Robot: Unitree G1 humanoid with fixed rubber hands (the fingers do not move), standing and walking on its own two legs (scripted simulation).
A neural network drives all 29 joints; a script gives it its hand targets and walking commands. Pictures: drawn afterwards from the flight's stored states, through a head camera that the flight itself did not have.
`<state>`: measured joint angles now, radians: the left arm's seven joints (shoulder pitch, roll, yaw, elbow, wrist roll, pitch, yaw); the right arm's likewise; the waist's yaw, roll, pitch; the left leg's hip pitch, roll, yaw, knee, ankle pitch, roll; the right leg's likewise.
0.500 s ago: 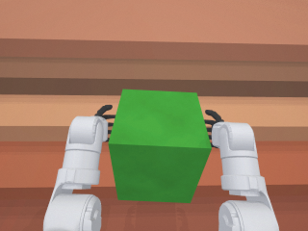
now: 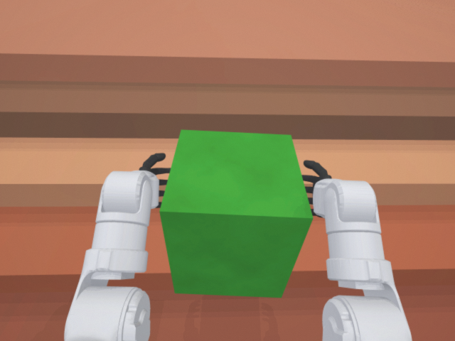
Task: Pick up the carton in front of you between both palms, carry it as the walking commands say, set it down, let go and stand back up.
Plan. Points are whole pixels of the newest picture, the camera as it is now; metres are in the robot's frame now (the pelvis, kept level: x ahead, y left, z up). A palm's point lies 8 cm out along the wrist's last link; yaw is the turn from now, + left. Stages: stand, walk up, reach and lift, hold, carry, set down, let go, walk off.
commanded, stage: carry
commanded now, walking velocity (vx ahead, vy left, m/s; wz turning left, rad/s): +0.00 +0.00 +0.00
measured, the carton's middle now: (232, 215) +0.36 +0.00 +0.05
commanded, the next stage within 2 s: none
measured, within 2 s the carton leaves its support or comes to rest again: neither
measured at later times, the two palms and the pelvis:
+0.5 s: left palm (173, 139) +0.43 +0.12 +0.18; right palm (336, 141) +0.43 -0.18 +0.18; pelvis +0.07 -0.03 +0.00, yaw -2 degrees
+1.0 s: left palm (189, 33) +0.75 +0.12 +0.26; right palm (312, 47) +0.70 -0.18 +0.26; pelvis +0.35 +0.03 +0.12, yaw -2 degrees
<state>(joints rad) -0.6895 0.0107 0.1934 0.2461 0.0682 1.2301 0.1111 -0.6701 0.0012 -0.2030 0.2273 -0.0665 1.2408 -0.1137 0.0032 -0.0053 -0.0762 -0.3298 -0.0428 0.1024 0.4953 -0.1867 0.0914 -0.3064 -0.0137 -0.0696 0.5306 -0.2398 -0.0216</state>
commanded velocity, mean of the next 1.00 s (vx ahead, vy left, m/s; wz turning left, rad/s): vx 0.50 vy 0.00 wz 0.00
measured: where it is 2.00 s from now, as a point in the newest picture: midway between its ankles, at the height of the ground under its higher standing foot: (220, 149)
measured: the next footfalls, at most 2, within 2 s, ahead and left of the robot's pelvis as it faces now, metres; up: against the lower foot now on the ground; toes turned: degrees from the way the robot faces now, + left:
left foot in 0.78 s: +0.40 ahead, +0.09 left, +0.14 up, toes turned +4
right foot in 1.20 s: +0.72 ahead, -0.11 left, +0.28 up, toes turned -6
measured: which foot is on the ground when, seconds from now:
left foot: down 0.00-0.38, up 0.40-0.76, down 0.78-1.00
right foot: down 0.00-0.80, up 0.82-1.00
